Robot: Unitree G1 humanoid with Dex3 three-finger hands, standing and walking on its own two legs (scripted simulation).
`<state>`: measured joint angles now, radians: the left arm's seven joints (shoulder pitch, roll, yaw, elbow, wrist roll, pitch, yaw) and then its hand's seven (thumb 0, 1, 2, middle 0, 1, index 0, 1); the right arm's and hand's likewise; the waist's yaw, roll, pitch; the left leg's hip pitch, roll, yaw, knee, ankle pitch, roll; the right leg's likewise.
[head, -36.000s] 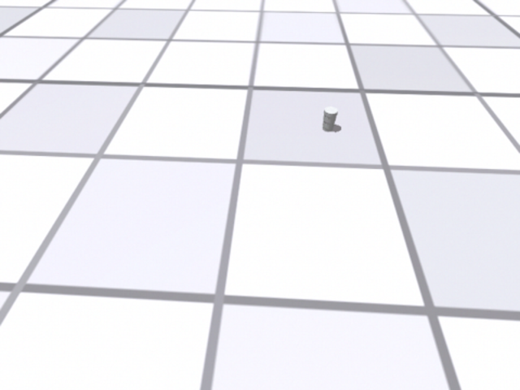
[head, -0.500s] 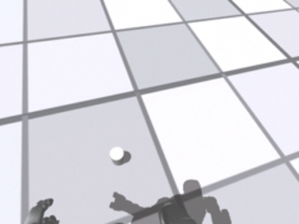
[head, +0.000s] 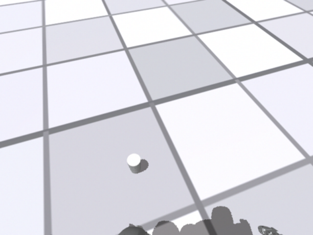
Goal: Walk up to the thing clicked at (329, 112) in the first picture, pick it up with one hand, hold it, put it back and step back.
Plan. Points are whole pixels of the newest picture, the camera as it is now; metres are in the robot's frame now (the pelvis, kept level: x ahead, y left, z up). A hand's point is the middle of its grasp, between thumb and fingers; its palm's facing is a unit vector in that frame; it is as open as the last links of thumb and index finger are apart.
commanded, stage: step back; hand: left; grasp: from the side
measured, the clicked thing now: (134, 164) +0.61 +0.15 -0.69
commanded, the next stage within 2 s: none
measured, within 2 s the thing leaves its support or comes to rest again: neither
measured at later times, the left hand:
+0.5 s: hand out of the picture -0.03 +0.30 -0.16, palm faces -0.03 -0.93 -0.36, open 7.4 cm
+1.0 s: hand out of the picture -0.15 +0.24 -0.15, palm faces +0.01 -0.93 -0.36, open 7.4 cm
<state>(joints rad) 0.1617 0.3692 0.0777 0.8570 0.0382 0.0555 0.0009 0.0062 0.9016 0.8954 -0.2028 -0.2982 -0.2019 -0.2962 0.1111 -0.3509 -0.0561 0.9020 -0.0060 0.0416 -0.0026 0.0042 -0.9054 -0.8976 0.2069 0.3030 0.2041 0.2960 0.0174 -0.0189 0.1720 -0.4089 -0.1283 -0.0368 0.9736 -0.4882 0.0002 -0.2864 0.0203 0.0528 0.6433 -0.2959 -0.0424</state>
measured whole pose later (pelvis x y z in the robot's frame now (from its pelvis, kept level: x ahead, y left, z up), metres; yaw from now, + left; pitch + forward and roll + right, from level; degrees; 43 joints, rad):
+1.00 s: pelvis -0.30 -0.02 -0.01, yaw +1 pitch -3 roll +3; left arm 0.09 0.40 0.09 0.71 0.04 0.09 0.00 0.01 0.90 0.90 -0.20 -0.30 -0.20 -0.30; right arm 0.22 -0.35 -0.04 0.87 -0.03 0.00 -0.04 0.01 -0.91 -0.90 0.20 0.30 0.20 0.30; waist 0.01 -0.11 0.20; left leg -0.25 -0.08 0.03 0.67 -0.37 0.03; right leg -0.45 -0.05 0.02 0.78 -0.31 -0.02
